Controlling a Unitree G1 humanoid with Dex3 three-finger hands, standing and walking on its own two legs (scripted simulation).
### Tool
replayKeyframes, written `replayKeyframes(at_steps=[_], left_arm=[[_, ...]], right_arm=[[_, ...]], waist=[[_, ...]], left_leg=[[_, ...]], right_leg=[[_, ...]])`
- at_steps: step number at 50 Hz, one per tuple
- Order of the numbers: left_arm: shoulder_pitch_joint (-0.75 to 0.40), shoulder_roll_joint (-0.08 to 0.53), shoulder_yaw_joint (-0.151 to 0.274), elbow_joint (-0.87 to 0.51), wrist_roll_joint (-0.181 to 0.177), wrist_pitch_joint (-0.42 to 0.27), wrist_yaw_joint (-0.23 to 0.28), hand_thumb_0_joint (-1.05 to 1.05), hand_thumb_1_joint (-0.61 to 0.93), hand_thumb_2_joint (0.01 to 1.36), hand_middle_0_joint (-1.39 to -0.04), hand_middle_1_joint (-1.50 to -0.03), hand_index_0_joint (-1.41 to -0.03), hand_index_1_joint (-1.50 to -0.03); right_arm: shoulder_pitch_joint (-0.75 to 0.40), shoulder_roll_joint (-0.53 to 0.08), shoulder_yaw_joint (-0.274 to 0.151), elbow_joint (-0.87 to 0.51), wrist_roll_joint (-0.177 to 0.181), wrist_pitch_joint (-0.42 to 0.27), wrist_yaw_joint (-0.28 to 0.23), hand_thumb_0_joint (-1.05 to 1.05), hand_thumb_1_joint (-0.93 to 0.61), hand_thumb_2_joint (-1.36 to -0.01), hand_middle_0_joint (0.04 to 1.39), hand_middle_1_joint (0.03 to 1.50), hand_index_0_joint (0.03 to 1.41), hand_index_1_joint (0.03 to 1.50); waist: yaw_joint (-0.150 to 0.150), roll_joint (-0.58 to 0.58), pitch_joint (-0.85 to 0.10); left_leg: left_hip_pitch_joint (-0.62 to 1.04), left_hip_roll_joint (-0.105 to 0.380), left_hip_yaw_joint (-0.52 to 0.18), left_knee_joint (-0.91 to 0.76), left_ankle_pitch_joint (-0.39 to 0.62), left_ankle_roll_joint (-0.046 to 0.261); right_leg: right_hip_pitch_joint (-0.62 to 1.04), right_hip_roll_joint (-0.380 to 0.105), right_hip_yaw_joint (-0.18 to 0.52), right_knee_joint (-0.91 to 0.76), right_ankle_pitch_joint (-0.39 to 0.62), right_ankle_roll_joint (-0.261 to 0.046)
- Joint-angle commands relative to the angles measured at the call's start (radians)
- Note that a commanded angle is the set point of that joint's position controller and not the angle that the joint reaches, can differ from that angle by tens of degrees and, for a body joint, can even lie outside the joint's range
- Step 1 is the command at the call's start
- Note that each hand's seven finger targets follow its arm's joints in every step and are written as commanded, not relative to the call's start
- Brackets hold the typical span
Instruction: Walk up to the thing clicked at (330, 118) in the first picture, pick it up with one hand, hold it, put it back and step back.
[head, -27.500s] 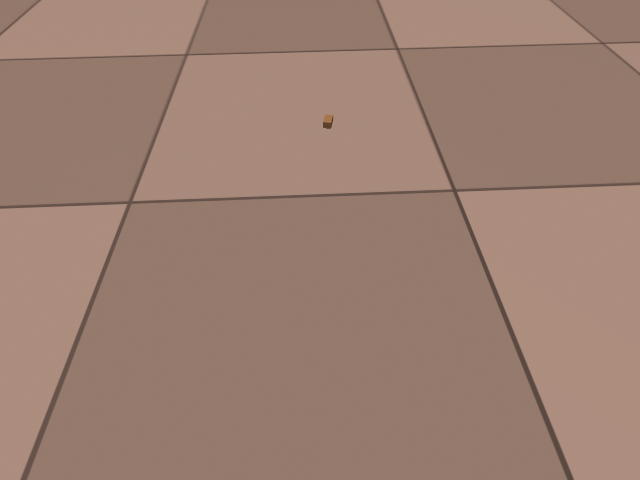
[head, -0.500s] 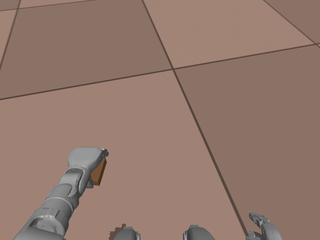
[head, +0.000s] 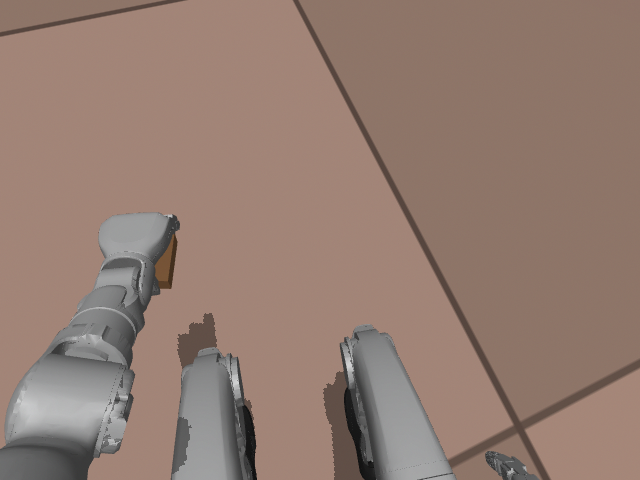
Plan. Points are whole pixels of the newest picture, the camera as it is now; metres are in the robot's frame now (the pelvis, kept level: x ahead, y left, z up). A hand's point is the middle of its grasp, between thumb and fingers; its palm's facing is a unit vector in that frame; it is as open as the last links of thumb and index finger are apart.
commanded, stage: crouch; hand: left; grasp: from above
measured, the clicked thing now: (157, 260) +0.44 +0.19 -0.17
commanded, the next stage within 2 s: lower in 1.10 s
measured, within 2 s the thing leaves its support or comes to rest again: neither
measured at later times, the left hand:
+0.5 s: hand (173, 269) +0.46 +0.19 -0.28, palm faces -0.47 +0.01 -0.88, open 10.2 cm
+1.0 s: hand (183, 271) +0.47 +0.19 -0.34, palm faces -0.47 +0.02 -0.88, open 10.1 cm
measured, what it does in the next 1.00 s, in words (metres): lowers itself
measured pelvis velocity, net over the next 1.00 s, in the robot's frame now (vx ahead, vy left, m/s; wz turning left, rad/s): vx -0.01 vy -0.01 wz -0.06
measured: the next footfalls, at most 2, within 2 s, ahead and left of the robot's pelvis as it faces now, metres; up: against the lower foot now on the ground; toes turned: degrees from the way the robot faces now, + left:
none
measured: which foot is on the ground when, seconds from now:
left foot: down 0.00-1.00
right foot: down 0.00-1.00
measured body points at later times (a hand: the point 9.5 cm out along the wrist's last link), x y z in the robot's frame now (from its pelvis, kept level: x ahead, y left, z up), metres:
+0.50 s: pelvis -0.01 -0.01 -0.12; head +0.22 +0.02 +0.27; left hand +0.48 +0.19 -0.23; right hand +0.06 -0.29 -0.24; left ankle +0.08 +0.12 -0.49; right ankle +0.08 -0.15 -0.49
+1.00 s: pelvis -0.01 -0.01 -0.17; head +0.22 +0.02 +0.21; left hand +0.49 +0.18 -0.29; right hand +0.00 -0.28 -0.29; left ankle +0.08 +0.12 -0.49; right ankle +0.08 -0.15 -0.49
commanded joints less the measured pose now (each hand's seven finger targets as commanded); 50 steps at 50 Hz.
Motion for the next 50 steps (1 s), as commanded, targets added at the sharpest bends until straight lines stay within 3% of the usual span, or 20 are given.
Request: replayKeyframes(at_steps=[1, 4, 7, 9, 13, 15, 16, 17, 19, 23, 25, 31, 33, 36, 39, 42, 45, 46, 48, 50], left_arm=[[-0.432, 0.249, 0.053, -0.174, 0.014, -0.028, 0.054, 0.000, 0.673, 0.450, -1.233, -0.051, -1.169, -0.121], [-0.459, 0.241, 0.052, -0.143, 0.025, -0.035, 0.062, 0.000, 0.670, 0.466, -1.230, -0.057, -1.164, -0.129], [-0.487, 0.286, 0.063, -0.163, 0.035, -0.034, 0.075, 0.000, 0.662, 0.443, -1.228, -0.055, -1.163, -0.126], [-0.477, 0.222, 0.044, -0.126, 0.027, -0.028, 0.074, 0.000, 0.671, 0.488, -1.236, -0.071, -1.166, -0.147], [-0.500, 0.283, 0.065, -0.141, 0.024, -0.023, 0.069, 0.000, 0.642, 0.494, -1.232, -0.073, -1.155, -0.156], [-0.508, 0.274, 0.060, -0.124, 0.013, -0.026, 0.060, 0.000, 0.661, 0.503, -1.245, -0.076, -1.168, -0.159], [-0.529, 0.298, 0.068, -0.139, 0.017, -0.031, 0.058, 0.000, 0.652, 0.510, -1.244, -0.082, -1.164, -0.167], [-0.477, 0.282, 0.065, -0.092, 0.015, -0.030, 0.052, 0.000, 0.678, 0.505, -1.260, -0.081, -1.183, -0.164], [-0.519, 0.319, 0.080, -0.138, 0.017, -0.041, 0.049, 0.000, 0.655, 0.508, -1.243, -0.086, -1.166, -0.168], [-0.516, 0.306, 0.074, -0.084, 0.025, -0.056, 0.044, 0.000, 0.664, 0.504, -1.256, -0.067, -1.175, -0.155], [-0.515, 0.329, 0.082, -0.074, 0.031, -0.064, 0.045, 0.000, 0.675, 0.502, -1.261, -0.072, -1.181, -0.157], [-0.551, 0.345, 0.085, -0.036, 0.037, -0.084, 0.055, 0.000, 0.702, 0.520, -1.280, -0.092, -1.201, -0.177], [-0.574, 0.377, 0.102, -0.033, 0.043, -0.087, 0.063, 0.000, 0.708, 0.491, -1.277, -0.080, -1.201, -0.161], [-0.577, 0.353, 0.086, 0.013, 0.046, -0.096, 0.065, 0.000, 0.708, 0.496, -1.275, -0.097, -1.201, -0.176], [-0.612, 0.390, 0.097, 0.006, 0.049, -0.104, 0.070, 0.000, 0.726, 0.477, -1.289, -0.084, -1.216, -0.162], [-0.609, 0.373, 0.091, 0.066, 0.056, -0.104, 0.077, 0.000, 0.738, 0.460, -1.281, -0.092, -1.215, -0.162], [-0.622, 0.400, 0.096, 0.071, 0.064, -0.108, 0.086, 0.000, 0.758, 0.420, -1.278, -0.103, -1.227, -0.158], [-0.633, 0.396, 0.097, 0.065, 0.063, -0.110, 0.088, 0.000, 0.751, 0.432, -1.287, -0.086, -1.226, -0.151], [-0.644, 0.428, 0.110, 0.068, 0.072, -0.111, 0.097, 0.000, 0.764, 0.463, -1.313, -0.092, -1.244, -0.166], [-0.622, 0.411, 0.100, 0.093, 0.073, -0.111, 0.100, 0.000, 0.798, 0.451, -1.328, -0.106, -1.267, -0.171]], right_arm=[[0.090, -0.211, -0.066, -0.076, -0.008, -0.045, -0.004, 0.000, -0.902, -0.904, 0.200, 0.300, 0.200, 0.300], [0.099, -0.224, -0.059, -0.062, -0.015, -0.053, 0.009, 0.000, -0.902, -0.904, 0.200, 0.300, 0.200, 0.300], [0.089, -0.229, -0.058, -0.055, -0.018, -0.053, 0.016, 0.000, -0.905, -0.907, 0.200, 0.300, 0.200, 0.300], [0.098, -0.227, -0.052, -0.047, -0.026, -0.058, 0.027, 0.000, -0.904, -0.905, 0.200, 0.300, 0.200, 0.300], [0.104, -0.230, -0.049, -0.042, -0.032, -0.055, 0.037, 0.000, -0.910, -0.908, 0.200, 0.300, 0.200, 0.300], [0.097, -0.223, -0.049, -0.042, -0.036, -0.051, 0.042, 0.000, -0.910, -0.907, 0.200, 0.300, 0.200, 0.300], [0.101, -0.228, -0.047, -0.036, -0.037, -0.049, 0.043, 0.000, -0.912, -0.908, 0.200, 0.300, 0.200, 0.300], [0.102, -0.219, -0.047, -0.038, -0.039, -0.048, 0.047, 0.000, -0.913, -0.908, 0.200, 0.300, 0.200, 0.300], [0.102, -0.229, -0.047, -0.036, -0.041, -0.044, 0.052, 0.000, -0.913, -0.908, 0.200, 0.300, 0.200, 0.300], [0.106, -0.230, -0.040, -0.040, -0.046, -0.038, 0.062, 0.000, -0.913, -0.908, 0.200, 0.300, 0.200, 0.300], [0.104, -0.232, -0.041, -0.035, -0.046, -0.036, 0.065, 0.000, -0.913, -0.908, 0.200, 0.300, 0.200, 0.300], [0.102, -0.237, -0.031, -0.029, -0.056, -0.029, 0.076, 0.000, -0.914, -0.908, 0.200, 0.300, 0.200, 0.300], [0.107, -0.245, -0.028, -0.029, -0.058, -0.032, 0.078, 0.000, -0.913, -0.908, 0.200, 0.300, 0.200, 0.300], [0.111, -0.246, -0.022, -0.026, -0.061, -0.030, 0.081, 0.000, -0.914, -0.908, 0.200, 0.300, 0.200, 0.300], [0.112, -0.254, -0.010, -0.021, -0.066, -0.032, 0.084, 0.000, -0.914, -0.907, 0.200, 0.300, 0.200, 0.300], [0.119, -0.262, 0.000, -0.018, -0.069, -0.037, 0.087, 0.000, -0.914, -0.907, 0.200, 0.300, 0.200, 0.300], [0.115, -0.268, 0.009, -0.015, -0.074, -0.041, 0.089, 0.000, -0.915, -0.906, 0.200, 0.300, 0.200, 0.300], [0.124, -0.271, 0.013, -0.014, -0.077, -0.043, 0.090, 0.000, -0.915, -0.907, 0.200, 0.300, 0.200, 0.300], [0.131, -0.276, 0.021, -0.016, -0.077, -0.043, 0.092, 0.000, -0.917, -0.907, 0.200, 0.300, 0.199, 0.300], [0.118, -0.271, 0.028, -0.014, -0.080, -0.045, 0.093, 0.000, -0.918, -0.907, 0.200, 0.300, 0.199, 0.300]], waist=[[-0.017, 0.096, -0.593], [-0.041, 0.117, -0.578], [-0.028, 0.167, -0.660], [-0.056, 0.170, -0.633], [-0.048, 0.180, -0.691], [-0.067, 0.132, -0.662], [-0.065, 0.133, -0.671], [-0.060, 0.121, -0.652], [-0.050, 0.156, -0.673], [-0.071, 0.153, -0.620], [-0.063, 0.150, -0.626], [-0.068, 0.153, -0.607], [-0.066, 0.178, -0.609], [-0.088, 0.137, -0.583], [-0.081, 0.170, -0.609], [-0.100, 0.162, -0.546], [-0.097, 0.203, -0.545], [-0.109, 0.179, -0.554], [-0.107, 0.182, -0.575], [-0.100, 0.188, -0.566]], left_leg=[[0.351, -0.036, 0.005, -0.140, 0.052, 0.016], [0.319, -0.033, -0.017, -0.101, 0.030, 0.010], [0.331, -0.035, 0.001, -0.048, 0.054, 0.008], [0.293, -0.034, 0.001, -0.012, 0.086, 0.008], [0.254, -0.038, 0.024, 0.062, 0.146, 0.015], [0.194, -0.035, 0.038, 0.110, 0.148, 0.027], [0.164, -0.038, 0.042, 0.125, 0.146, 0.030], [0.164, -0.036, 0.041, 0.137, 0.155, 0.029], [0.154, -0.034, 0.043, 0.152, 0.157, 0.026], [0.111, -0.032, 0.038, 0.191, 0.154, 0.026], [0.106, -0.030, 0.038, 0.208, 0.159, 0.027], [0.036, -0.032, 0.045, 0.253, 0.122, 0.032], [0.042, -0.030, 0.042, 0.264, 0.120, 0.029], [-0.004, -0.032, 0.040, 0.284, 0.098, 0.035], [-0.011, -0.033, 0.040, 0.298, 0.100, 0.032], [-0.026, -0.032, 0.030, 0.307, 0.073, 0.031], [-0.022, -0.035, 0.031, 0.319, 0.069, 0.027], [-0.036, -0.034, 0.030, 0.335, 0.077, 0.032], [-0.051, -0.036, 0.033, 0.350, 0.091, 0.035], [-0.061, -0.037, 0.031, 0.350, 0.084, 0.032]], right_leg=[[0.140, 0.030, -0.094, -0.126, 0.084, -0.096], [0.044, 0.023, -0.108, -0.065, 0.068, -0.096], [0.031, 0.028, -0.113, -0.024, 0.088, -0.098], [0.004, 0.023, -0.119, 0.014, 0.125, -0.095], [0.023, 0.029, -0.119, 0.058, 0.183, -0.091], [0.035, 0.035, -0.114, 0.062, 0.199, -0.082], [0.041, 0.035, -0.110, 0.071, 0.203, -0.080], [0.035, 0.034, -0.110, 0.082, 0.209, -0.079], [0.020, 0.037, -0.112, 0.107, 0.206, -0.082], [-0.024, 0.039, -0.120, 0.147, 0.202, -0.082], [-0.036, 0.043, -0.123, 0.165, 0.205, -0.084], [-0.065, 0.050, -0.126, 0.200, 0.172, -0.082], [-0.091, 0.048, -0.133, 0.223, 0.164, -0.087], [-0.094, 0.053, -0.139, 0.228, 0.148, -0.083], [-0.100, 0.054, -0.143, 0.257, 0.150, -0.086], [-0.160, 0.052, -0.156, 0.272, 0.121, -0.089], [-0.177, 0.052, -0.160, 0.289, 0.117, -0.092], [-0.163, 0.054, -0.161, 0.290, 0.132, -0.087], [-0.151, 0.053, -0.159, 0.298, 0.149, -0.083], [-0.166, 0.057, -0.163, 0.310, 0.140, -0.086]])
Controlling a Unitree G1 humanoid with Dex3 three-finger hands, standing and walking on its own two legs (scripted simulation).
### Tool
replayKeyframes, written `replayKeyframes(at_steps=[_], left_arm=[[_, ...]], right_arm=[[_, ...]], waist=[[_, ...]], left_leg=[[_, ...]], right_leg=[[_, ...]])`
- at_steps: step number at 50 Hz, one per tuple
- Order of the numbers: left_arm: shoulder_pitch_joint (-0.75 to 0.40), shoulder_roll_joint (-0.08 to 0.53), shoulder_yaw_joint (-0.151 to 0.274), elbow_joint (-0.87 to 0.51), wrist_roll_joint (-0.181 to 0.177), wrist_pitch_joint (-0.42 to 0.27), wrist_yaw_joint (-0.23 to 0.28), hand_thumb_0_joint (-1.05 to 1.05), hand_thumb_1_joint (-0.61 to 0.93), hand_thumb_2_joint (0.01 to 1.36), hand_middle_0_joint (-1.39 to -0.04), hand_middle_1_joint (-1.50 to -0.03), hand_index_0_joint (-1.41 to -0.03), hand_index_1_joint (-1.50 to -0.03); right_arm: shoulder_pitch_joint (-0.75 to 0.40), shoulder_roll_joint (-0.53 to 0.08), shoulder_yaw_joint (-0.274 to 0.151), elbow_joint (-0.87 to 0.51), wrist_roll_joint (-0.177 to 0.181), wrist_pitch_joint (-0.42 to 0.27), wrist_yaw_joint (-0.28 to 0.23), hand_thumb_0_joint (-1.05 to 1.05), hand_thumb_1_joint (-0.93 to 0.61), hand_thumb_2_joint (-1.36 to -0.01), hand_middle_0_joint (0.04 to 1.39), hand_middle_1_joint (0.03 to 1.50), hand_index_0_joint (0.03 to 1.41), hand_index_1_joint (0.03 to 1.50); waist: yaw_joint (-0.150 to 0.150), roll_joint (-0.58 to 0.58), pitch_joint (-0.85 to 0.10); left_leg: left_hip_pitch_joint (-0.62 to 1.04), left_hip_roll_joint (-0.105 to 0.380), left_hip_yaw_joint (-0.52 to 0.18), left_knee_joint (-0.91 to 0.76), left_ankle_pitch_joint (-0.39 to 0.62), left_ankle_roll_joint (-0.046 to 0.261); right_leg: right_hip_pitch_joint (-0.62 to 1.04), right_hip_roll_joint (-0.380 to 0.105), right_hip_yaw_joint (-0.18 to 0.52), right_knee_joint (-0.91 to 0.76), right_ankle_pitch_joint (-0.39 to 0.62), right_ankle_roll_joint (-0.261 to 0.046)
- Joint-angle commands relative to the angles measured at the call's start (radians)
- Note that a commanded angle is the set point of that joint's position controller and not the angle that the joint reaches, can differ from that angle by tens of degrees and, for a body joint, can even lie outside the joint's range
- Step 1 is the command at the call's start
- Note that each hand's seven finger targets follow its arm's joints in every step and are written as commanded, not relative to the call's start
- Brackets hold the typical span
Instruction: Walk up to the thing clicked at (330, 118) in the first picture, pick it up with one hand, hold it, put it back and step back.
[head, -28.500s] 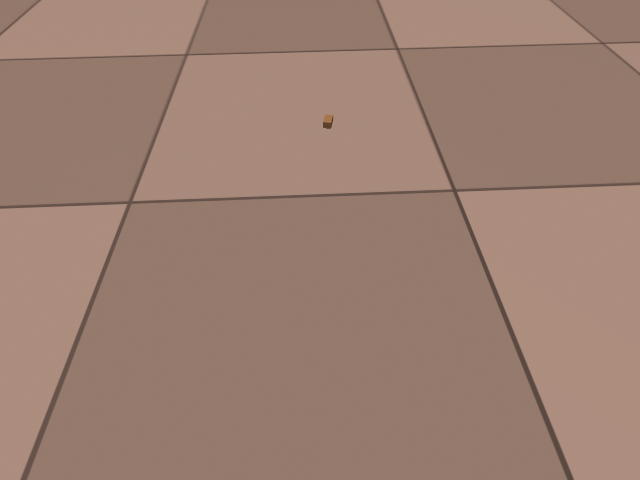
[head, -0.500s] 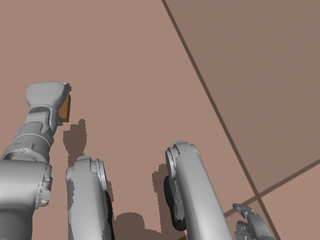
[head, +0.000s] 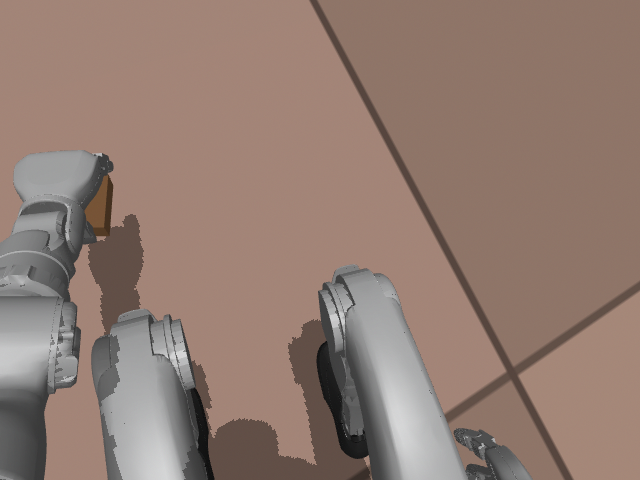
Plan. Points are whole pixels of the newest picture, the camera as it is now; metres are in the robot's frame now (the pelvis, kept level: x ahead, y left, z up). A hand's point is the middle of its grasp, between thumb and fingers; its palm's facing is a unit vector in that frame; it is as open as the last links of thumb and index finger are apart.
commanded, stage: crouch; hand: left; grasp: from above
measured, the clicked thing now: (90, 205) +0.49 +0.22 -0.20
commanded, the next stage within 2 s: lower in 0.10 s
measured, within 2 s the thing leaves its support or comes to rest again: rests again in 1.50 s
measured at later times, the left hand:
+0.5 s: hand (90, 218) +0.48 +0.23 -0.21, palm faces -0.49 -0.02 -0.87, open 10.1 cm
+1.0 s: hand (105, 223) +0.48 +0.22 -0.26, palm faces -0.50 -0.03 -0.87, open 10.1 cm
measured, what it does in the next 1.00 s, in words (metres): stands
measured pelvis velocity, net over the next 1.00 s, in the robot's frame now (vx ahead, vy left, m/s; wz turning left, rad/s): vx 0.01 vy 0.00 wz -0.07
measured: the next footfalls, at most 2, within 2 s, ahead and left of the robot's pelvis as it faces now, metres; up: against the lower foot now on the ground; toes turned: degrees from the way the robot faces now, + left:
none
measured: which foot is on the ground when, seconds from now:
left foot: down 0.00-1.00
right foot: down 0.00-1.00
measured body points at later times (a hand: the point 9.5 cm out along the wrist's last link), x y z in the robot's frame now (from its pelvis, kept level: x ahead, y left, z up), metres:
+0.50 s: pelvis +0.00 +0.00 -0.02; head +0.25 +0.06 +0.35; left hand +0.50 +0.23 -0.16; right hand +0.03 -0.27 -0.13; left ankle +0.08 +0.14 -0.31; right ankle +0.10 -0.14 -0.31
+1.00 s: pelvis +0.01 +0.00 -0.04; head +0.28 +0.06 +0.32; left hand +0.50 +0.22 -0.21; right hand +0.03 -0.26 -0.13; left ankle +0.08 +0.14 -0.31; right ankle +0.10 -0.14 -0.31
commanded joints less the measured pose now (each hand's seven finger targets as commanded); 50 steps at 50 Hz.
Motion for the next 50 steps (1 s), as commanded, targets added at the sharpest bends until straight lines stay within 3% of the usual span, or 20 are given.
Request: replayKeyframes(at_steps=[1, 3, 6, 10, 12, 16, 19, 23, 28, 29, 33, 37, 39, 41, 42, 43, 44, 45, 48, 50], left_arm=[[-0.399, 0.224, 0.025, -0.137, 0.001, -0.007, 0.058, 0.000, 0.809, 0.468, -1.337, -0.111, -1.274, -0.179], [-0.378, 0.200, 0.009, -0.098, -0.003, -0.003, 0.058, 0.000, 0.812, 0.455, -1.351, -0.096, -1.284, -0.168], [-0.389, 0.238, 0.032, -0.117, 0.003, -0.005, 0.064, 0.000, 0.805, 0.419, -1.335, -0.089, -1.275, -0.154], [-0.389, 0.208, 0.006, -0.092, -0.003, -0.007, 0.060, 0.000, 0.775, 0.418, -1.321, -0.085, -1.256, -0.154], [-0.389, 0.245, 0.028, -0.119, 0.006, -0.010, 0.065, 0.000, 0.673, 0.444, -1.260, -0.089, -1.185, -0.169], [-0.365, 0.213, 0.005, -0.022, -0.001, -0.017, 0.072, 0.000, 0.630, 0.473, -1.223, -0.113, -1.148, -0.193], [-0.390, 0.269, 0.031, -0.039, 0.013, -0.031, 0.089, 0.000, 0.613, 0.472, -1.216, -0.106, -1.137, -0.189], [-0.394, 0.248, 0.023, -0.035, 0.024, -0.040, 0.107, 0.000, 0.621, 0.456, -1.205, -0.130, -1.137, -0.202], [-0.379, 0.293, 0.051, -0.053, 0.037, -0.041, 0.139, 0.000, 0.611, 0.435, -1.182, -0.146, -1.123, -0.208], [-0.362, 0.261, 0.037, -0.008, 0.034, -0.036, 0.139, 0.000, 0.606, 0.439, -1.177, -0.149, -1.118, -0.211], [-0.346, 0.318, 0.070, -0.052, 0.030, -0.032, 0.160, 0.000, 0.621, 0.480, -1.181, -0.157, -1.126, -0.215], [-0.344, 0.296, 0.060, 0.003, 0.023, -0.034, 0.166, 0.000, 0.678, 0.557, -1.239, -0.175, -1.172, -0.247], [-0.346, 0.326, 0.076, -0.011, 0.025, -0.035, 0.170, 0.000, 0.669, 0.530, -1.227, -0.158, -1.161, -0.228], [-0.346, 0.309, 0.064, 0.004, 0.022, -0.037, 0.170, 0.000, 0.687, 0.536, -1.241, -0.160, -1.175, -0.229], [-0.353, 0.344, 0.086, -0.045, 0.023, -0.042, 0.177, 0.000, 0.695, 0.541, -1.239, -0.168, -1.176, -0.234], [-0.322, 0.339, 0.085, -0.010, 0.024, -0.040, 0.181, 0.000, 0.696, 0.536, -1.257, -0.152, -1.188, -0.225], [-0.307, 0.286, 0.054, 0.065, 0.027, -0.038, 0.177, 0.000, 0.709, 0.537, -1.264, -0.161, -1.198, -0.232], [-0.343, 0.318, 0.065, 0.007, 0.027, -0.048, 0.185, 0.000, 0.708, 0.522, -1.249, -0.162, -1.188, -0.226], [-0.329, 0.359, 0.089, 0.014, 0.031, -0.054, 0.200, 0.000, 0.693, 0.540, -1.251, -0.151, -1.181, -0.225], [-0.327, 0.352, 0.084, 0.021, 0.035, -0.052, 0.211, 0.000, 0.694, 0.537, -1.255, -0.140, -1.183, -0.216]], right_arm=[[0.197, -0.243, -0.071, -0.020, 0.002, -0.012, -0.015, 0.000, -0.918, -0.907, 0.200, 0.300, 0.199, 0.300], [0.190, -0.240, -0.062, -0.018, -0.002, -0.015, -0.012, 0.000, -0.920, -0.907, 0.200, 0.300, 0.199, 0.300], [0.197, -0.250, -0.060, -0.023, -0.004, -0.016, -0.010, 0.000, -0.919, -0.907, 0.200, 0.300, 0.199, 0.300], [0.190, -0.250, -0.052, -0.021, -0.008, -0.023, -0.003, 0.000, -0.920, -0.907, 0.200, 0.300, 0.199, 0.300], [0.203, -0.256, -0.052, -0.019, -0.009, -0.024, -0.002, 0.000, -0.919, -0.907, 0.199, 0.300, 0.199, 0.300], [0.193, -0.253, -0.035, -0.016, -0.014, -0.025, 0.001, 0.000, -0.917, -0.905, 0.199, 0.300, 0.199, 0.300], [0.198, -0.266, -0.025, -0.016, -0.022, -0.029, 0.001, 0.000, -0.917, -0.906, 0.199, 0.300, 0.199, 0.300], [0.185, -0.266, -0.023, -0.020, -0.032, -0.040, 0.006, 0.000, -0.918, -0.906, 0.199, 0.300, 0.199, 0.300], [0.190, -0.278, -0.014, -0.026, -0.046, -0.052, 0.019, 0.000, -0.919, -0.906, 0.199, 0.300, 0.199, 0.300], [0.188, -0.276, -0.011, -0.022, -0.053, -0.057, 0.024, 0.000, -0.919, -0.905, 0.199, 0.299, 0.199, 0.299], [0.187, -0.284, -0.011, -0.022, -0.052, -0.063, 0.032, 0.000, -0.913, -0.901, 0.200, 0.300, 0.200, 0.300], [0.192, -0.285, 0.001, -0.014, -0.064, -0.066, 0.043, 0.000, -0.913, -0.901, 0.200, 0.300, 0.200, 0.300], [0.196, -0.296, 0.002, -0.014, -0.067, -0.072, 0.049, 0.000, -0.912, -0.901, 0.200, 0.300, 0.200, 0.300], [0.186, -0.295, 0.008, -0.015, -0.072, -0.079, 0.058, 0.000, -0.912, -0.901, 0.200, 0.300, 0.200, 0.300], [0.192, -0.306, 0.004, -0.018, -0.067, -0.077, 0.057, 0.000, -0.911, -0.900, 0.200, 0.300, 0.200, 0.300], [0.188, -0.306, 0.010, -0.022, -0.070, -0.079, 0.060, 0.000, -0.914, -0.902, 0.200, 0.300, 0.200, 0.300], [0.178, -0.296, 0.018, -0.015, -0.079, -0.086, 0.068, 0.000, -0.916, -0.903, 0.200, 0.300, 0.200, 0.300], [0.181, -0.304, 0.016, -0.015, -0.077, -0.085, 0.069, 0.000, -0.913, -0.901, 0.200, 0.300, 0.200, 0.300], [0.182, -0.316, 0.023, -0.022, -0.084, -0.095, 0.073, 0.000, -0.913, -0.902, 0.200, 0.300, 0.200, 0.300], [0.175, -0.314, 0.028, -0.019, -0.083, -0.096, 0.078, 0.000, -0.913, -0.902, 0.200, 0.300, 0.200, 0.300]], waist=[[-0.018, 0.251, -0.694], [-0.025, 0.241, -0.649], [-0.019, 0.259, -0.670], [-0.042, 0.257, -0.630], [-0.031, 0.268, -0.665], [-0.054, 0.213, -0.611], [-0.048, 0.244, -0.624], [-0.065, 0.277, -0.608], [-0.067, 0.328, -0.610], [-0.085, 0.278, -0.596], [-0.059, 0.324, -0.648], [-0.097, 0.265, -0.576], [-0.087, 0.284, -0.600], [-0.099, 0.284, -0.580], [-0.085, 0.312, -0.627], [-0.084, 0.326, -0.617], [-0.112, 0.296, -0.560], [-0.110, 0.289, -0.581], [-0.101, 0.303, -0.575], [-0.108, 0.308, -0.591]], left_leg=[[0.475, -0.015, 0.132, -0.213, 0.137, 0.069], [0.457, -0.017, 0.129, -0.210, 0.122, 0.069], [0.464, -0.019, 0.128, -0.206, 0.123, 0.067], [0.446, -0.017, 0.118, -0.192, 0.110, 0.066], [0.451, -0.019, 0.125, -0.180, 0.141, 0.067], [0.390, -0.016, 0.117, -0.156, 0.127, 0.074], [0.396, -0.018, 0.113, -0.146, 0.139, 0.071], [0.428, -0.017, 0.106, -0.139, 0.123, 0.064], [0.434, -0.015, 0.106, -0.124, 0.147, 0.060], [0.421, -0.013, 0.104, -0.101, 0.150, 0.065], [0.441, -0.011, 0.101, -0.096, 0.194, 0.061], [0.359, -0.010, 0.100, -0.070, 0.165, 0.071], [0.386, -0.011, 0.093, -0.075, 0.172, 0.066], [0.393, -0.008, 0.090, -0.069, 0.167, 0.066], [0.422, -0.009, 0.086, -0.077, 0.185, 0.063], [0.421, -0.009, 0.085, -0.073, 0.193, 0.060], [0.391, -0.005, 0.086, -0.058, 0.174, 0.062], [0.388, -0.003, 0.078, -0.065, 0.173, 0.064], [0.381, -0.006, 0.081, -0.054, 0.175, 0.065], [0.396, -0.004, 0.078, -0.055, 0.182, 0.064]], right_leg=[[0.337, 0.017, -0.131, -0.236, 0.192, -0.091], [0.325, 0.020, -0.135, -0.229, 0.182, -0.093], [0.326, 0.017, -0.138, -0.222, 0.178, -0.093], [0.301, 0.022, -0.147, -0.208, 0.174, -0.094], [0.328, 0.018, -0.142, -0.204, 0.202, -0.090], [0.316, 0.025, -0.147, -0.198, 0.201, -0.084], [0.314, 0.023, -0.152, -0.177, 0.209, -0.085], [0.276, 0.027, -0.163, -0.165, 0.196, -0.089], [0.287, 0.027, -0.169, -0.146, 0.221, -0.088], [0.290, 0.027, -0.170, -0.144, 0.232, -0.083], [0.307, 0.030, -0.171, -0.127, 0.271, -0.083], [0.325, 0.034, -0.169, -0.135, 0.262, -0.073], [0.327, 0.034, -0.176, -0.128, 0.259, -0.076], [0.322, 0.039, -0.180, -0.123, 0.259, -0.076], [0.340, 0.037, -0.184, -0.124, 0.269, -0.078], [0.332, 0.036, -0.188, -0.109, 0.274, -0.082], [0.315, 0.040, -0.189, -0.107, 0.267, -0.079], [0.328, 0.047, -0.193, -0.115, 0.268, -0.076], [0.344, 0.044, -0.191, -0.119, 0.270, -0.075], [0.348, 0.046, -0.195, -0.112, 0.278, -0.075]])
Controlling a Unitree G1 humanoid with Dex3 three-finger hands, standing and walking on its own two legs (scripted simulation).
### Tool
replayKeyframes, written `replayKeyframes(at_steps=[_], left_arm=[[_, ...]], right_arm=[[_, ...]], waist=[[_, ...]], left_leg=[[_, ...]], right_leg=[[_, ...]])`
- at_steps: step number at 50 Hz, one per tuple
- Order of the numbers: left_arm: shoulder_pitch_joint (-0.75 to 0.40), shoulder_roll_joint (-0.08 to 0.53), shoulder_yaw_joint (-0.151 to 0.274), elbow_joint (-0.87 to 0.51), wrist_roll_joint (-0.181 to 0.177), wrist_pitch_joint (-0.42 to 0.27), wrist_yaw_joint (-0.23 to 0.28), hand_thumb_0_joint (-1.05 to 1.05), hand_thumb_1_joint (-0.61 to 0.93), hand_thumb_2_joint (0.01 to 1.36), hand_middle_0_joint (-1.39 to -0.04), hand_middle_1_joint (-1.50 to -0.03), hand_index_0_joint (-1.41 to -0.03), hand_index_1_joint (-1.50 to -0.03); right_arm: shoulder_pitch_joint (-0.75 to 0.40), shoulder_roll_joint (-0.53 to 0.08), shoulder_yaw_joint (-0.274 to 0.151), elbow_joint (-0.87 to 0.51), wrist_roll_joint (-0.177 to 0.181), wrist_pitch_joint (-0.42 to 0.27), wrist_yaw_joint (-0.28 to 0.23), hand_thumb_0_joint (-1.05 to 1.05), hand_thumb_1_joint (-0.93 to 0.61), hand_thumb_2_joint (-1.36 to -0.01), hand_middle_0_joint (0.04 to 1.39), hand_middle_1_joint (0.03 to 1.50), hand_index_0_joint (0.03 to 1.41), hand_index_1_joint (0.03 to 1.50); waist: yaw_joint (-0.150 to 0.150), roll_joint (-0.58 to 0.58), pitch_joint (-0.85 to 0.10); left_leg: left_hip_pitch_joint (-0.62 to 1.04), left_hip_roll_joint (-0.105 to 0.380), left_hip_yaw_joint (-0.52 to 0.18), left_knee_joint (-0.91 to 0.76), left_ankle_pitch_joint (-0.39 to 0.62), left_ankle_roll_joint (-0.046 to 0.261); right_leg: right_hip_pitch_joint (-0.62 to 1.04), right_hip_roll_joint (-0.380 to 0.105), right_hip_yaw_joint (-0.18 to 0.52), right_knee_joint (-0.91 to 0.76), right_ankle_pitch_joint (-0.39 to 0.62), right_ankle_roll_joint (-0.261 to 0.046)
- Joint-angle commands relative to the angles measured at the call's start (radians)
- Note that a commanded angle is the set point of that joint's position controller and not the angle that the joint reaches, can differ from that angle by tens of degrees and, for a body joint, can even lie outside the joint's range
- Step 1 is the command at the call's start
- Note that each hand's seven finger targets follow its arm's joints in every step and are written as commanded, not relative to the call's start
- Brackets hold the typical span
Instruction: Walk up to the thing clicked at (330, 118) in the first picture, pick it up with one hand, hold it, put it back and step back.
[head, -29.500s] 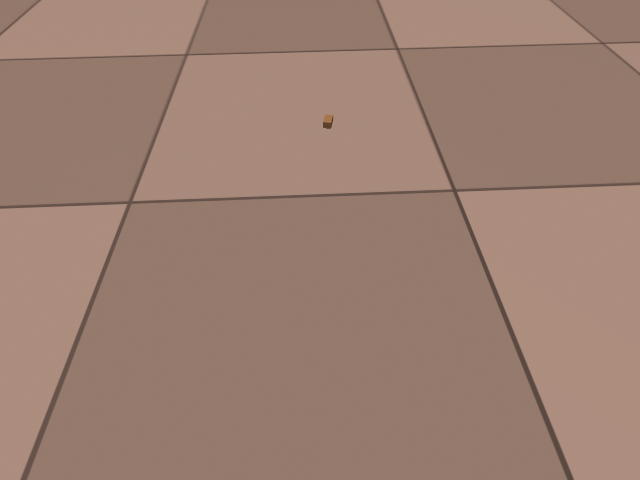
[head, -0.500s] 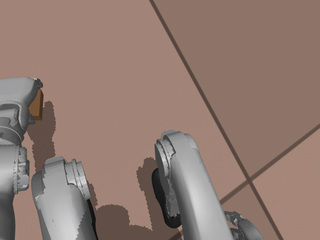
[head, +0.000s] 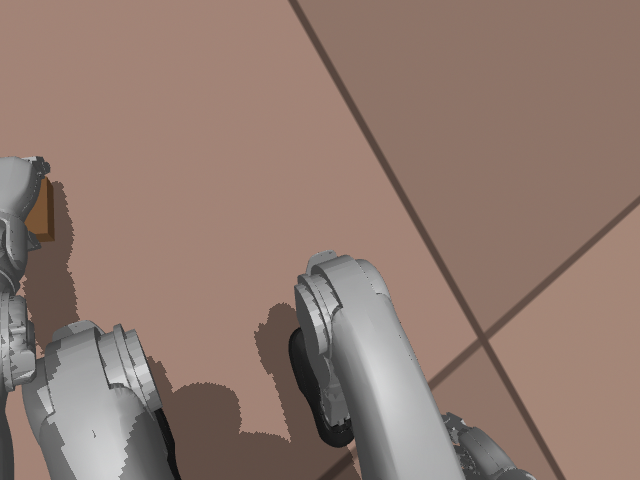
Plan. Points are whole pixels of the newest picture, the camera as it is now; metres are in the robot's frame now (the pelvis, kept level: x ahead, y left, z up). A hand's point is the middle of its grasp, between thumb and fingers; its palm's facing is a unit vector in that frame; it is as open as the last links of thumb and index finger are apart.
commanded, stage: rest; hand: left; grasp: from above
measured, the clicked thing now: (30, 209) +0.47 +0.24 -0.26
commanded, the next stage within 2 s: open in 0.90 s
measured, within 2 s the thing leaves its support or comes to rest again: rests again in 0.50 s
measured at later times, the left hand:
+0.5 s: hand (22, 219) +0.46 +0.25 -0.24, palm faces -0.48 -0.08 -0.87, open 10.1 cm
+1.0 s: hand (19, 219) +0.46 +0.25 -0.24, palm faces -0.47 -0.09 -0.88, open 10.1 cm
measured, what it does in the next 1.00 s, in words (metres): stands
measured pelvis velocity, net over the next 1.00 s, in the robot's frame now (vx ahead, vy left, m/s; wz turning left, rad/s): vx -0.01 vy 0.01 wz -0.06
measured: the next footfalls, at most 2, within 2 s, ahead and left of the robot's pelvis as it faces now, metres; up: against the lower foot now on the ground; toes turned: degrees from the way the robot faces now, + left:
none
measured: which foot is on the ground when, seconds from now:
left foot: down 0.00-1.00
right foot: down 0.00-1.00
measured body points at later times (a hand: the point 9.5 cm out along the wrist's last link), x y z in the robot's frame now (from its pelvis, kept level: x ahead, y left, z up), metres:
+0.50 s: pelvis +0.00 +0.01 +0.00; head +0.27 +0.09 +0.34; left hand +0.48 +0.25 -0.19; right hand +0.03 -0.25 -0.08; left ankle +0.06 +0.14 -0.27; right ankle +0.10 -0.13 -0.27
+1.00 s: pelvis -0.01 +0.01 -0.01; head +0.27 +0.10 +0.34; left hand +0.48 +0.26 -0.19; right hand +0.01 -0.24 -0.07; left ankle +0.06 +0.14 -0.27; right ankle +0.10 -0.13 -0.27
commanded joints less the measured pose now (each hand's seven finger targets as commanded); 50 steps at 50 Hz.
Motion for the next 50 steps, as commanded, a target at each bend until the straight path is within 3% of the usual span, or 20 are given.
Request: replayKeyframes(at_steps=[1, 6, 7, 9, 11, 12, 13, 15, 19, 21, 24, 25, 26, 29, 32, 33, 35, 37, 42, 50], left_arm=[[-0.310, 0.202, 0.007, -0.100, -0.007, -0.008, 0.068, 0.000, 0.711, 0.539, -1.262, -0.149, -1.193, -0.222], [-0.316, 0.235, 0.028, -0.103, 0.004, -0.009, 0.094, 0.000, 0.698, 0.524, -1.260, -0.126, -1.186, -0.204], [-0.317, 0.251, 0.037, -0.129, 0.000, -0.009, 0.100, 0.000, 0.696, 0.511, -1.250, -0.132, -1.182, -0.205], [-0.312, 0.215, 0.010, -0.053, 0.003, -0.002, 0.099, 0.000, 0.710, 0.500, -1.258, -0.133, -1.193, -0.203], [-0.314, 0.243, 0.034, -0.075, 0.000, 0.000, 0.107, 0.000, 0.678, 0.531, -1.254, -0.120, -1.174, -0.204], [-0.300, 0.192, -0.004, -0.027, -0.001, 0.004, 0.103, 0.000, 0.683, 0.503, -1.249, -0.126, -1.177, -0.202], [-0.320, 0.232, 0.018, -0.062, -0.005, -0.003, 0.109, 0.000, 0.692, 0.481, -1.236, -0.137, -1.176, -0.201], [-0.322, 0.236, 0.011, -0.075, -0.013, -0.003, 0.113, 0.000, 0.684, 0.489, -1.244, -0.129, -1.178, -0.200], [-0.303, 0.259, 0.034, -0.035, -0.003, 0.001, 0.116, 0.000, 0.712, 0.516, -1.261, -0.134, -1.191, -0.209], [-0.317, 0.224, 0.002, -0.054, -0.016, 0.000, 0.117, 0.000, 0.689, 0.503, -1.238, -0.151, -1.175, -0.218], [-0.302, 0.275, 0.039, -0.006, -0.002, -0.001, 0.127, 0.000, 0.714, 0.472, -1.243, -0.156, -1.189, -0.214], [-0.311, 0.266, 0.028, -0.005, -0.003, -0.003, 0.124, 0.000, 0.726, 0.482, -1.248, -0.157, -1.193, -0.216], [-0.302, 0.306, 0.058, -0.020, -0.005, -0.005, 0.133, 0.000, 0.719, 0.481, -1.246, -0.150, -1.189, -0.211], [-0.299, 0.292, 0.050, -0.036, -0.004, -0.007, 0.139, 0.000, 0.719, 0.505, -1.251, -0.174, -1.191, -0.237], [-0.310, 0.249, 0.009, 0.015, -0.003, -0.007, 0.127, 0.000, 0.736, 0.491, -1.242, -0.189, -1.193, -0.241], [-0.304, 0.287, 0.037, 0.008, -0.007, -0.010, 0.134, 0.000, 0.715, 0.507, -1.237, -0.183, -1.180, -0.244], [-0.298, 0.294, 0.037, 0.028, 0.004, -0.010, 0.137, 0.000, 0.728, 0.470, -1.233, -0.176, -1.185, -0.227], [-0.302, 0.266, 0.013, 0.043, 0.011, -0.008, 0.140, 0.000, 0.736, 0.460, -1.239, -0.175, -1.192, -0.226], [-0.288, 0.293, 0.014, 0.053, 0.010, -0.015, 0.145, 0.000, 0.728, 0.464, -1.211, -0.204, -1.173, -0.246], [-0.292, 0.298, -0.008, 0.096, 0.005, -0.009, 0.157, 0.000, 0.729, 0.424, -1.194, -0.215, -1.168, -0.244]], right_arm=[[0.214, -0.278, -0.076, 0.005, -0.003, -0.013, -0.002, 0.000, -0.913, -0.902, 0.200, 0.300, 0.200, 0.300], [0.214, -0.299, -0.073, 0.004, -0.010, -0.025, 0.008, 0.000, -0.913, -0.903, 0.200, 0.300, 0.200, 0.300], [0.210, -0.295, -0.072, 0.003, -0.008, -0.023, 0.010, 0.000, -0.913, -0.903, 0.200, 0.300, 0.200, 0.300], [0.202, -0.296, -0.067, 0.006, -0.018, -0.032, 0.021, 0.000, -0.915, -0.904, 0.200, 0.300, 0.200, 0.300], [0.209, -0.306, -0.067, 0.005, -0.017, -0.035, 0.024, 0.000, -0.914, -0.904, 0.200, 0.300, 0.200, 0.300], [0.192, -0.297, -0.060, 0.006, -0.019, -0.043, 0.028, 0.000, -0.916, -0.905, 0.200, 0.300, 0.200, 0.300], [0.198, -0.313, -0.065, 0.008, -0.024, -0.047, 0.029, 0.000, -0.915, -0.905, 0.200, 0.300, 0.200, 0.300], [0.191, -0.307, -0.054, 0.006, -0.017, -0.049, 0.034, 0.000, -0.916, -0.906, 0.200, 0.300, 0.200, 0.300], [0.209, -0.324, -0.059, 0.013, -0.027, -0.056, 0.043, 0.000, -0.914, -0.905, 0.200, 0.300, 0.200, 0.300], [0.184, -0.312, -0.047, 0.006, -0.022, -0.061, 0.045, 0.000, -0.915, -0.905, 0.200, 0.300, 0.200, 0.300], [0.202, -0.335, -0.047, 0.015, -0.033, -0.070, 0.053, 0.000, -0.917, -0.906, 0.200, 0.300, 0.200, 0.300], [0.197, -0.336, -0.047, 0.005, -0.032, -0.072, 0.055, 0.000, -0.915, -0.905, 0.200, 0.300, 0.200, 0.300], [0.200, -0.339, -0.044, 0.013, -0.033, -0.069, 0.054, 0.000, -0.914, -0.906, 0.200, 0.300, 0.200, 0.300], [0.195, -0.336, -0.040, 0.008, -0.036, -0.071, 0.056, 0.000, -0.917, -0.908, 0.200, 0.300, 0.200, 0.300], [0.192, -0.335, -0.035, 0.007, -0.039, -0.077, 0.065, 0.000, -0.915, -0.906, 0.200, 0.300, 0.200, 0.300], [0.201, -0.340, -0.031, 0.015, -0.040, -0.076, 0.063, 0.000, -0.915, -0.907, 0.200, 0.300, 0.200, 0.300], [0.203, -0.347, -0.027, 0.013, -0.042, -0.080, 0.063, 0.000, -0.914, -0.907, 0.200, 0.300, 0.200, 0.300], [0.187, -0.346, -0.025, 0.006, -0.049, -0.083, 0.068, 0.000, -0.915, -0.907, 0.200, 0.300, 0.200, 0.300], [0.180, -0.350, -0.013, 0.005, -0.047, -0.084, 0.065, 0.000, -0.913, -0.906, 0.200, 0.300, 0.200, 0.300], [0.170, -0.357, 0.014, -0.004, -0.059, -0.099, 0.071, 0.000, -0.913, -0.906, 0.200, 0.300, 0.200, 0.300]], waist=[[-0.040, 0.367, -0.696], [-0.046, 0.387, -0.682], [-0.028, 0.407, -0.711], [-0.063, 0.379, -0.645], [-0.053, 0.393, -0.664], [-0.061, 0.394, -0.629], [-0.066, 0.391, -0.644], [-0.049, 0.403, -0.672], [-0.076, 0.373, -0.634], [-0.062, 0.410, -0.653], [-0.085, 0.394, -0.602], [-0.086, 0.384, -0.587], [-0.073, 0.382, -0.612], [-0.072, 0.415, -0.643], [-0.109, 0.391, -0.578], [-0.097, 0.380, -0.599], [-0.096, 0.396, -0.571], [-0.101, 0.415, -0.553], [-0.095, 0.375, -0.569], [-0.117, 0.372, -0.513]], left_leg=[[0.475, 0.006, 0.157, -0.217, 0.231, 0.083], [0.493, 0.007, 0.149, -0.215, 0.245, 0.079], [0.508, 0.010, 0.147, -0.220, 0.252, 0.077], [0.472, 0.011, 0.148, -0.201, 0.230, 0.081], [0.494, 0.010, 0.142, -0.210, 0.242, 0.078], [0.492, 0.011, 0.143, -0.204, 0.219, 0.076], [0.497, 0.014, 0.137, -0.206, 0.226, 0.077], [0.501, 0.013, 0.136, -0.212, 0.230, 0.076], [0.472, 0.016, 0.135, -0.191, 0.240, 0.082], [0.506, 0.016, 0.129, -0.205, 0.238, 0.075], [0.488, 0.016, 0.126, -0.198, 0.225, 0.075], [0.463, 0.016, 0.126, -0.190, 0.207, 0.079], [0.465, 0.018, 0.122, -0.199, 0.216, 0.078], [0.504, 0.021, 0.119, -0.203, 0.251, 0.073], [0.467, 0.022, 0.117, -0.185, 0.227, 0.079], [0.472, 0.023, 0.113, -0.187, 0.239, 0.079], [0.469, 0.019, 0.113, -0.197, 0.216, 0.077], [0.486, 0.020, 0.108, -0.208, 0.207, 0.070], [0.469, 0.023, 0.102, -0.198, 0.203, 0.076], [0.449, 0.024, 0.098, -0.200, 0.177, 0.076]], right_leg=[[0.414, 0.024, -0.144, -0.227, 0.307, -0.084], [0.405, 0.024, -0.158, -0.221, 0.314, -0.087], [0.416, 0.027, -0.157, -0.220, 0.322, -0.087], [0.388, 0.029, -0.159, -0.216, 0.311, -0.084], [0.397, 0.028, -0.164, -0.215, 0.316, -0.088], [0.367, 0.028, -0.165, -0.212, 0.297, -0.089], [0.379, 0.032, -0.173, -0.220, 0.302, -0.086], [0.403, 0.032, -0.168, -0.219, 0.307, -0.088], [0.417, 0.035, -0.168, -0.219, 0.327, -0.079], [0.405, 0.037, -0.172, -0.218, 0.319, -0.085], [0.390, 0.035, -0.187, -0.207, 0.308, -0.085], [0.384, 0.037, -0.181, -0.212, 0.294, -0.083], [0.409, 0.038, -0.183, -0.221, 0.299, -0.083], [0.428, 0.041, -0.185, -0.217, 0.331, -0.082], [0.399, 0.042, -0.185, -0.208, 0.323, -0.079], [0.421, 0.044, -0.187, -0.221, 0.333, -0.076], [0.397, 0.038, -0.193, -0.216, 0.302, -0.080], [0.370, 0.041, -0.202, -0.205, 0.288, -0.085], [0.402, 0.047, -0.199, -0.220, 0.293, -0.079], [0.398, 0.052, -0.202, -0.228, 0.273, -0.077]])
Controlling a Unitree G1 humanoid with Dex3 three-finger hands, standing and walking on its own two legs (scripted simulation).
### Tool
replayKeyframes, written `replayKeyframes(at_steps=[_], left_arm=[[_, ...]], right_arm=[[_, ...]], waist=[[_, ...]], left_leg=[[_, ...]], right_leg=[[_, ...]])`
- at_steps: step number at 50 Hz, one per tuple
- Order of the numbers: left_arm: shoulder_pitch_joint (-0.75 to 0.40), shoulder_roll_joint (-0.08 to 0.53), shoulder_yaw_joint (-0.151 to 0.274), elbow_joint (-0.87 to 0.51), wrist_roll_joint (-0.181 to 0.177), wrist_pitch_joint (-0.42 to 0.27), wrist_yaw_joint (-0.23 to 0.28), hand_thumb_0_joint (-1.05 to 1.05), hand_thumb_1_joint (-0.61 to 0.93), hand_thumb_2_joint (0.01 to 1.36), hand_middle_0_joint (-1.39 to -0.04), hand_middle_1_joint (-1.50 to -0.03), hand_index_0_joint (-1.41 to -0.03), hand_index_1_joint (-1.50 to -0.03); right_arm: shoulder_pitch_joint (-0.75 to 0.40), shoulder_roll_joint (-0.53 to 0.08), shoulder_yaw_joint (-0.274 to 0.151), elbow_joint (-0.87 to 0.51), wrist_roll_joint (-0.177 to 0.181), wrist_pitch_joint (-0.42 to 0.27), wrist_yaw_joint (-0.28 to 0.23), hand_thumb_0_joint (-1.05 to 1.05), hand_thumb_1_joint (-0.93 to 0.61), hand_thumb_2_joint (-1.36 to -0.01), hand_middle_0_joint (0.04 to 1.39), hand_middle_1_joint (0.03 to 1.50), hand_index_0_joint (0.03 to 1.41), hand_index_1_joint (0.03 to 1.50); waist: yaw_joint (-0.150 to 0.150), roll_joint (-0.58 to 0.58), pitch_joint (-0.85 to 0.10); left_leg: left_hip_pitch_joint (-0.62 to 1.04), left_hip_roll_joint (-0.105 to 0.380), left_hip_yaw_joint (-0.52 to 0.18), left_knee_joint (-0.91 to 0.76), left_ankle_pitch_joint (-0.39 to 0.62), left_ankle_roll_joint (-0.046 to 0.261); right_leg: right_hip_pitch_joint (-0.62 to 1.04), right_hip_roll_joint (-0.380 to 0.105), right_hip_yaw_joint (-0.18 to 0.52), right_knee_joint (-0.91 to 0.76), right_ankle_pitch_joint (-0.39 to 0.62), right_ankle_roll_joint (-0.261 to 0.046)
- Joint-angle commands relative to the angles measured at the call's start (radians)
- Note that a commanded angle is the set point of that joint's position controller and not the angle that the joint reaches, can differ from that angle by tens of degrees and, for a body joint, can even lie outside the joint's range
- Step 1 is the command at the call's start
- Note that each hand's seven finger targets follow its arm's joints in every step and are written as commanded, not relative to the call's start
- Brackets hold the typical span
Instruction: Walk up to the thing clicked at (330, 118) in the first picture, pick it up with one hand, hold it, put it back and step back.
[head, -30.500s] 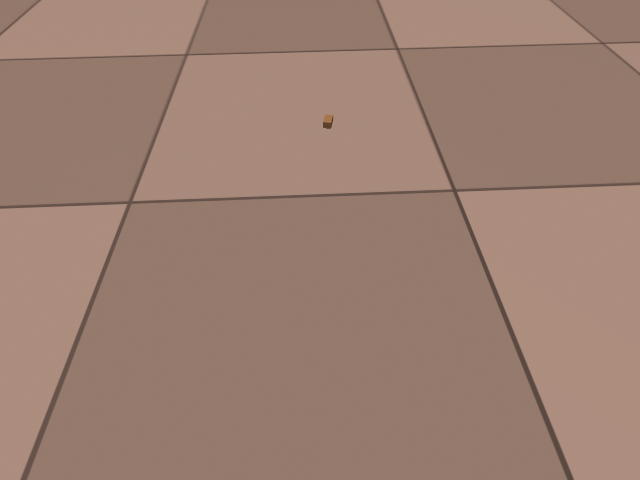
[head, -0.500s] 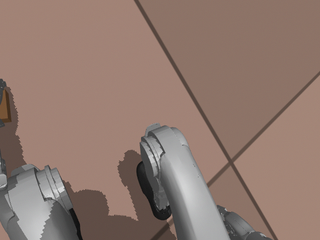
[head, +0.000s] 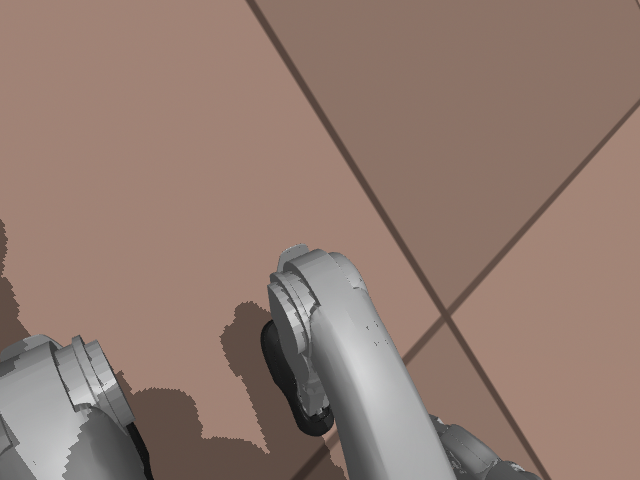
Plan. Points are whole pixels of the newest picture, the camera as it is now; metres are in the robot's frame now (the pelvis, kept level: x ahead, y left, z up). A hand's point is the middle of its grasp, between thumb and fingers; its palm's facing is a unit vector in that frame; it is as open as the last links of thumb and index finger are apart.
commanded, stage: open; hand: left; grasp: from above
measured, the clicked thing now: out of the picture +0.47 +0.27 -0.28
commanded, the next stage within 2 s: withdraw in 0.92 s
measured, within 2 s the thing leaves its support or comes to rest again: neither
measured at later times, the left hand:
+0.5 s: hand out of the picture +0.45 +0.27 -0.25, palm faces -0.46 -0.11 -0.88, open 11.9 cm
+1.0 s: hand out of the picture +0.45 +0.27 -0.25, palm faces -0.46 -0.11 -0.88, open 13.9 cm
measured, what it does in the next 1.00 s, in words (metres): stands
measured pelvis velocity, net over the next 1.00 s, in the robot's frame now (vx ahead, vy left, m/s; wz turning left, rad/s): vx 0.00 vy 0.00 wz -0.02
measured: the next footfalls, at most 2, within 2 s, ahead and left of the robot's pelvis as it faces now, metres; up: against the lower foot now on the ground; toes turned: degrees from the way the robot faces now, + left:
none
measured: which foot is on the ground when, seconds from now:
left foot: down 0.00-1.00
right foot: down 0.00-1.00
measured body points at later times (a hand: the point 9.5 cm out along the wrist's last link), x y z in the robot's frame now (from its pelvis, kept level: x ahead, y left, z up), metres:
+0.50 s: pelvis +0.00 +0.00 +0.00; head +0.27 +0.12 +0.34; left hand +0.47 +0.27 -0.20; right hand +0.04 -0.25 -0.06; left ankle +0.06 +0.14 -0.27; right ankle +0.11 -0.13 -0.27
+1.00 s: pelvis +0.00 +0.00 +0.01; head +0.27 +0.12 +0.34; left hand +0.47 +0.27 -0.20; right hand +0.03 -0.25 -0.06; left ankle +0.06 +0.14 -0.27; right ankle +0.11 -0.13 -0.27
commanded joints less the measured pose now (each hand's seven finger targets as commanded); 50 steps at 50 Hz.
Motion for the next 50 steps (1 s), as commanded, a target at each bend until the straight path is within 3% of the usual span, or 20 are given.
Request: replayKeyframes(at_steps=[1, 3, 7, 13, 18, 20, 23, 25, 38, 39, 42, 44, 47, 50], left_arm=[[-0.251, 0.161, -0.018, -0.067, -0.005, 0.006, 0.034, 0.000, 0.649, 0.504, -1.114, -0.251, -1.088, -0.292], [-0.261, 0.164, -0.020, -0.068, -0.006, 0.006, 0.034, 0.000, 0.489, 0.509, -0.967, -0.290, -0.935, -0.325], [-0.271, 0.160, -0.027, -0.079, -0.008, 0.008, 0.031, 0.000, 0.182, 0.603, -0.828, -0.303, -0.761, -0.375], [-0.272, 0.165, -0.029, -0.107, -0.016, 0.013, 0.039, 0.000, -0.071, 0.639, -0.617, -0.393, -0.554, -0.460], [-0.277, 0.206, -0.004, -0.118, -0.013, 0.018, 0.057, 0.000, -0.216, 0.748, -0.490, -0.514, -0.426, -0.582], [-0.273, 0.193, -0.009, -0.127, -0.017, 0.024, 0.056, 0.000, -0.281, 0.811, -0.463, -0.529, -0.381, -0.614], [-0.260, 0.189, -0.009, -0.115, -0.026, 0.026, 0.045, 0.000, -0.329, 0.843, -0.412, -0.583, -0.333, -0.664], [-0.256, 0.209, 0.014, -0.142, -0.024, 0.024, 0.048, 0.000, -0.362, 0.866, -0.362, -0.629, -0.291, -0.702], [-0.258, 0.175, -0.029, -0.127, -0.042, 0.009, 0.015, 0.000, -0.485, 0.982, -0.220, -0.791, -0.157, -0.856], [-0.253, 0.203, -0.013, -0.133, -0.044, 0.007, 0.019, 0.000, -0.502, 0.995, -0.209, -0.805, -0.145, -0.870], [-0.252, 0.207, -0.003, -0.142, -0.033, 0.004, 0.031, 0.000, -0.507, 0.994, -0.181, -0.836, -0.128, -0.891], [-0.256, 0.177, -0.026, -0.128, -0.027, 0.005, 0.029, 0.000, -0.506, 1.008, -0.184, -0.837, -0.127, -0.895], [-0.255, 0.216, -0.011, -0.121, -0.019, 0.007, 0.038, 0.000, -0.508, 1.002, -0.159, -0.871, -0.112, -0.919], [-0.260, 0.214, -0.009, -0.118, -0.025, 0.015, 0.041, 0.000, -0.521, 1.015, -0.148, -0.875, -0.098, -0.926]], right_arm=[[0.177, -0.314, -0.080, -0.001, 0.007, -0.008, -0.012, 0.000, -0.904, -0.902, 0.201, 0.300, 0.200, 0.300], [0.177, -0.318, -0.078, -0.006, 0.005, -0.012, -0.011, 0.000, -0.905, -0.903, 0.201, 0.300, 0.200, 0.300], [0.182, -0.325, -0.077, -0.009, 0.008, -0.022, -0.006, 0.000, -0.906, -0.904, 0.201, 0.300, 0.200, 0.300], [0.172, -0.324, -0.067, -0.010, 0.004, -0.031, 0.005, 0.000, -0.906, -0.905, 0.201, 0.300, 0.200, 0.300], [0.180, -0.332, -0.065, -0.002, 0.003, -0.030, 0.006, 0.000, -0.906, -0.905, 0.201, 0.300, 0.201, 0.300], [0.167, -0.331, -0.067, -0.001, 0.002, -0.034, 0.008, 0.000, -0.906, -0.905, 0.201, 0.300, 0.201, 0.300], [0.168, -0.331, -0.067, -0.003, 0.003, -0.040, 0.014, 0.000, -0.906, -0.905, 0.201, 0.300, 0.201, 0.300], [0.185, -0.338, -0.071, -0.003, 0.005, -0.034, 0.013, 0.000, -0.904, -0.905, 0.201, 0.300, 0.201, 0.300], [0.184, -0.329, -0.060, -0.010, 0.008, -0.033, 0.005, 0.000, -0.902, -0.905, 0.201, 0.300, 0.201, 0.300], [0.191, -0.339, -0.065, -0.015, 0.010, -0.030, 0.001, 0.000, -0.902, -0.905, 0.201, 0.300, 0.200, 0.300], [0.190, -0.334, -0.061, -0.012, 0.008, -0.026, 0.001, 0.000, -0.901, -0.904, 0.201, 0.300, 0.200, 0.300], [0.174, -0.333, -0.057, -0.022, 0.006, -0.030, 0.003, 0.000, -0.900, -0.904, 0.201, 0.300, 0.200, 0.300], [0.185, -0.345, -0.060, -0.024, 0.003, -0.028, 0.002, 0.000, -0.899, -0.903, 0.201, 0.300, 0.200, 0.300], [0.174, -0.338, -0.054, -0.021, 0.006, -0.032, 0.002, 0.000, -0.898, -0.903, 0.201, 0.300, 0.200, 0.300]], waist=[[-0.056, 0.406, -0.588], [-0.062, 0.410, -0.576], [-0.065, 0.435, -0.578], [-0.061, 0.484, -0.616], [-0.062, 0.508, -0.622], [-0.063, 0.487, -0.613], [-0.073, 0.487, -0.595], [-0.056, 0.504, -0.649], [-0.082, 0.456, -0.597], [-0.075, 0.462, -0.612], [-0.056, 0.497, -0.625], [-0.077, 0.483, -0.586], [-0.079, 0.484, -0.589], [-0.078, 0.473, -0.570]], left_leg=[[0.427, 0.018, 0.142, -0.252, 0.170, 0.056], [0.422, 0.017, 0.142, -0.248, 0.161, 0.058], [0.447, 0.018, 0.131, -0.258, 0.174, 0.052], [0.500, 0.022, 0.127, -0.255, 0.225, 0.042], [0.486, 0.023, 0.135, -0.257, 0.228, 0.043], [0.475, 0.024, 0.134, -0.246, 0.230, 0.045], [0.480, 0.023, 0.134, -0.246, 0.224, 0.045], [0.504, 0.025, 0.127, -0.258, 0.262, 0.041], [0.471, 0.023, 0.130, -0.247, 0.220, 0.049], [0.474, 0.026, 0.128, -0.259, 0.219, 0.049], [0.498, 0.025, 0.123, -0.274, 0.242, 0.040], [0.493, 0.026, 0.121, -0.264, 0.227, 0.040], [0.486, 0.027, 0.128, -0.269, 0.215, 0.043], [0.464, 0.024, 0.129, -0.264, 0.193, 0.044]], right_leg=[[0.346, 0.029, -0.167, -0.219, 0.241, -0.093], [0.338, 0.027, -0.168, -0.222, 0.234, -0.092], [0.331, 0.025, -0.177, -0.210, 0.245, -0.093], [0.360, 0.028, -0.183, -0.196, 0.293, -0.095], [0.382, 0.031, -0.177, -0.212, 0.301, -0.096], [0.376, 0.030, -0.178, -0.209, 0.304, -0.094], [0.379, 0.027, -0.178, -0.207, 0.301, -0.094], [0.400, 0.029, -0.181, -0.205, 0.328, -0.097], [0.387, 0.027, -0.178, -0.221, 0.298, -0.091], [0.406, 0.033, -0.173, -0.231, 0.299, -0.093], [0.388, 0.029, -0.186, -0.215, 0.303, -0.098], [0.365, 0.025, -0.190, -0.206, 0.295, -0.097], [0.392, 0.031, -0.179, -0.224, 0.292, -0.097], [0.373, 0.025, -0.177, -0.227, 0.270, -0.094]])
